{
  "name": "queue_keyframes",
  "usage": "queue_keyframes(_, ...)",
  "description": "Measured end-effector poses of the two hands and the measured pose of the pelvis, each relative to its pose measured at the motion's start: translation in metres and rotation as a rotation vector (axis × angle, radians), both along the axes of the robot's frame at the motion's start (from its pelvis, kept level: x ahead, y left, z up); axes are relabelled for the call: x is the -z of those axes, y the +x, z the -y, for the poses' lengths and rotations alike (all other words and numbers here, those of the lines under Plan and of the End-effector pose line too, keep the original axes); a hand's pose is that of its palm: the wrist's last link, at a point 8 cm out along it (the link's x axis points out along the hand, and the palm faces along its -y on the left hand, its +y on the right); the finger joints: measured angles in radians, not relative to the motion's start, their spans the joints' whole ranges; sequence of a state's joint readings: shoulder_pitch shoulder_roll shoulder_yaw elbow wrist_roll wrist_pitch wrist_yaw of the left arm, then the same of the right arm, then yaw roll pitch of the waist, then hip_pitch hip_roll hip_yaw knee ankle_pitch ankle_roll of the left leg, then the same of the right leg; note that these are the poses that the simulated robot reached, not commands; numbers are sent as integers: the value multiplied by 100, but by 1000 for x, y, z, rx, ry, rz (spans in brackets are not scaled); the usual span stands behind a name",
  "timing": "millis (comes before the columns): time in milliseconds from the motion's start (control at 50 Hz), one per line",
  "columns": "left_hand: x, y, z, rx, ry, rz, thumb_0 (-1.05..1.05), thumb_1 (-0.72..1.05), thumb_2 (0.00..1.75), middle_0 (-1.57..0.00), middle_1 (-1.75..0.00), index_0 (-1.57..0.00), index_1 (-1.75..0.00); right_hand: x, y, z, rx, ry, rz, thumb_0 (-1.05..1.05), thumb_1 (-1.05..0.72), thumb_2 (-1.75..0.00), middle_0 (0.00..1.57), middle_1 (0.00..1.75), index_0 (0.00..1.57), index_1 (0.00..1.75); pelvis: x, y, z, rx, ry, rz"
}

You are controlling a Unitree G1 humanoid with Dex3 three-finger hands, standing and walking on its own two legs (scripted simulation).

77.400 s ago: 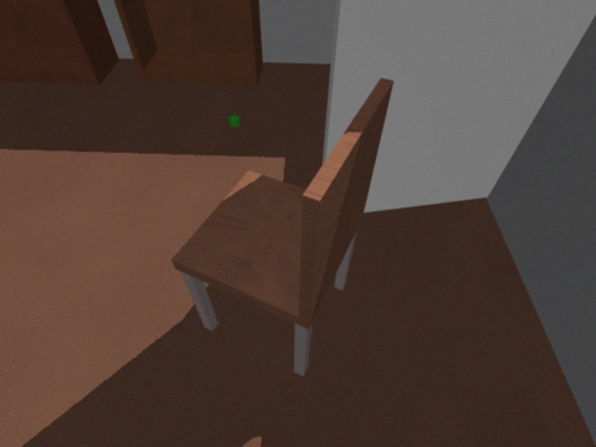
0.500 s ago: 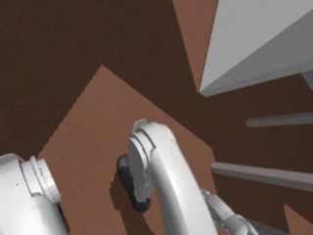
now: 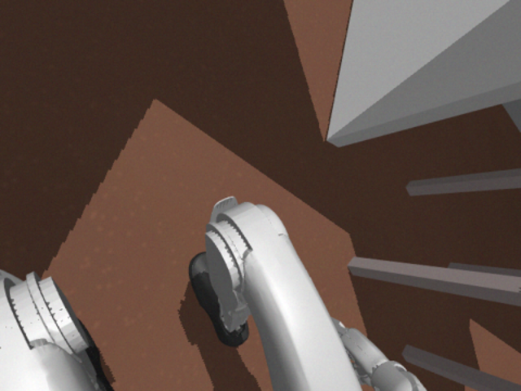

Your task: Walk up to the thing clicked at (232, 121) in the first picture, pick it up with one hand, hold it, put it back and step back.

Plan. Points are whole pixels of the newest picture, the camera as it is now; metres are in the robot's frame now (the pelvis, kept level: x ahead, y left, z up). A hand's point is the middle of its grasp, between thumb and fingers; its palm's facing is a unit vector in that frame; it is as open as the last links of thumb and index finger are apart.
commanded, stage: rest palm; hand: left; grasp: from above
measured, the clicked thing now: out of the picture +0.47 +0.41 -0.29
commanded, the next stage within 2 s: none
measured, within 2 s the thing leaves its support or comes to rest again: neither
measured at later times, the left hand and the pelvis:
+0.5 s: hand out of the picture +0.44 +0.39 -0.25, palm faces -0.44 -0.18 -0.88, open 14.1 cm; pelvis +0.00 +0.00 +0.00, yaw +0 degrees
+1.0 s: hand out of the picture +0.44 +0.39 -0.25, palm faces -0.44 -0.17 -0.88, open 13.9 cm; pelvis +0.00 +0.00 +0.00, yaw +0 degrees
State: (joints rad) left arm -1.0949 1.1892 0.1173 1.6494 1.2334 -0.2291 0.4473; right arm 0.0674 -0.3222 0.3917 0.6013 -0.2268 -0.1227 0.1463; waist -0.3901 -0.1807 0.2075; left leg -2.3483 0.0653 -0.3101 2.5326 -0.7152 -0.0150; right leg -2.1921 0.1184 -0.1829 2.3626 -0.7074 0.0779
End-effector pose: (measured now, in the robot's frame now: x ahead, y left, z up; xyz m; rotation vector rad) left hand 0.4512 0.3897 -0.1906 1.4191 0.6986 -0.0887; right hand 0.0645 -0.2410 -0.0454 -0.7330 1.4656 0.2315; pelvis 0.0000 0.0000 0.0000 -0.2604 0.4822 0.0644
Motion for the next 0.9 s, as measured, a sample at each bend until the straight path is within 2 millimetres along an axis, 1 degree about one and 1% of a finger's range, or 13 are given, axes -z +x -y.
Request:
queue_keyframes(140,-3,0,2,29,-19,42,0,-54,96,-8,-106,-9,-105,0,7,2,-31,1,3,0,-93,-91,20,30,20,30,1,-1,1,0,-1,12)
queue_keyframes(320,-10,-1,-4,27,11,52,0,-54,96,-8,-105,-8,-104,0,15,7,-55,-10,43,-1,-92,-91,20,30,20,30,4,-4,0,2,-2,21)
queue_keyframes(480,-4,-6,-4,18,2,20,0,-52,95,-8,-106,-9,-105,-3,12,6,-56,-16,36,-1,-92,-91,20,30,20,30,2,-4,-1,1,-3,21)
queue_keyframes(620,2,-7,-1,25,-11,39,0,-51,94,-8,-106,-9,-105,-5,8,4,-59,-16,20,-1,-92,-91,20,30,20,30,2,-4,0,1,-6,25)
queue_keyframes(720,0,-5,-4,21,-1,60,0,-50,93,-8,-106,-9,-105,-5,9,3,-65,-17,22,0,-92,-91,20,30,20,30,3,-5,-1,1,-7,26)
queue_keyframes(840,-5,-3,-6,13,13,52,0,-50,93,-8,-106,-9,-104,-3,11,3,-68,-12,33,0,-92,-91,20,30,20,30,3,-5,-1,1,-8,22)
queue_keyframes(900,-4,-4,-6,8,12,32,0,-49,93,-8,-106,-10,-104,-3,12,3,-65,-9,38,0,-92,-91,20,30,20,30,3,-5,-2,2,-10,20)
